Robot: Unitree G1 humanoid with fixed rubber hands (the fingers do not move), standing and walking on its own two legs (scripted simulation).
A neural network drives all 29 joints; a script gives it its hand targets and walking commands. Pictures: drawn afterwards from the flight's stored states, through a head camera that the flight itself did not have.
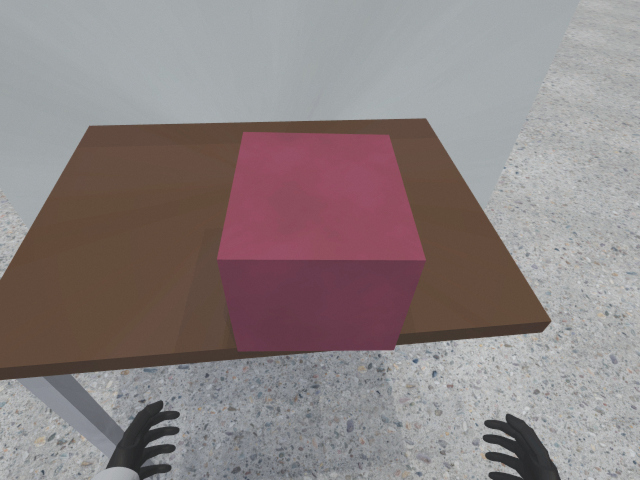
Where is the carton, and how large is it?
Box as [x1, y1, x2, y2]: [217, 132, 425, 351]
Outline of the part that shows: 243,132 217,256 217,262 237,350 239,351 393,349 423,267 425,258 389,136 374,134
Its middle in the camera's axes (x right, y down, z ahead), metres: +0.00 -0.01 +0.59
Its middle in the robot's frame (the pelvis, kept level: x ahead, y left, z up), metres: +0.45 +0.05 +0.06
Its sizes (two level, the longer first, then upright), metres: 0.266 0.229 0.200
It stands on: a table, 0.74 m high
